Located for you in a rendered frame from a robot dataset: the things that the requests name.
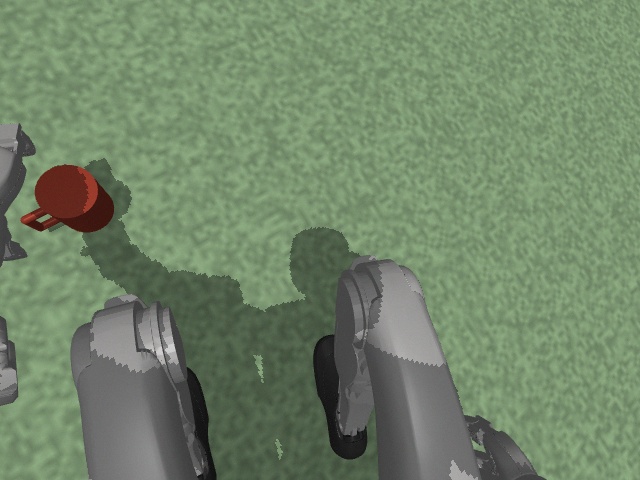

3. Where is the right robot hand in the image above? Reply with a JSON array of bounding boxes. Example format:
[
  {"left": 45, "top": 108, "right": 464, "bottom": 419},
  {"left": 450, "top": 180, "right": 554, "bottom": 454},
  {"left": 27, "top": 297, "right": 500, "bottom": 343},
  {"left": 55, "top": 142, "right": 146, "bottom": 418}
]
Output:
[{"left": 464, "top": 415, "right": 537, "bottom": 480}]

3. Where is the left robot hand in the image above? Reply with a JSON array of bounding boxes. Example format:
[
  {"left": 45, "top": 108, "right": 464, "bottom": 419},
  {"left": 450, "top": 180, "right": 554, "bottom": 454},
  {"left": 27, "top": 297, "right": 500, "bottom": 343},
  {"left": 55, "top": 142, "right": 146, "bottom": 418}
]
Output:
[{"left": 0, "top": 123, "right": 36, "bottom": 261}]

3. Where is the right robot foot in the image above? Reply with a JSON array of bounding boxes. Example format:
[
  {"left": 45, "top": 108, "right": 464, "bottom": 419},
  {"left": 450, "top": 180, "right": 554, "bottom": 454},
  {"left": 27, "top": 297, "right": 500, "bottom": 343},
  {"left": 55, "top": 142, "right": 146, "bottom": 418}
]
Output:
[{"left": 313, "top": 335, "right": 367, "bottom": 460}]

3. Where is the left robot foot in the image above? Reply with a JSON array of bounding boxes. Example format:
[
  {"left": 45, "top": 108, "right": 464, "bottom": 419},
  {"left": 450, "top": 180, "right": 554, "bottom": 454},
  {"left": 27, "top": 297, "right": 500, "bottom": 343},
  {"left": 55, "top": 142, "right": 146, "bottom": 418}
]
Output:
[{"left": 187, "top": 367, "right": 216, "bottom": 480}]

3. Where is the left robot arm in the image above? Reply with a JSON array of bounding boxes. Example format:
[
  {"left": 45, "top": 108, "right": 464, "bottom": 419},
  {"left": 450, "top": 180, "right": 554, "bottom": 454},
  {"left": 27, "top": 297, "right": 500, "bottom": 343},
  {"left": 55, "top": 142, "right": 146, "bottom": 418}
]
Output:
[{"left": 0, "top": 211, "right": 18, "bottom": 406}]

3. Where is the mug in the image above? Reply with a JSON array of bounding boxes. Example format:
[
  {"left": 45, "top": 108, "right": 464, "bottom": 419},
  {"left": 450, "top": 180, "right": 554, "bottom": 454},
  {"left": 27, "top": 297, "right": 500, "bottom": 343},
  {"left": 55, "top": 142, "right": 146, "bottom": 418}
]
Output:
[{"left": 21, "top": 165, "right": 114, "bottom": 232}]

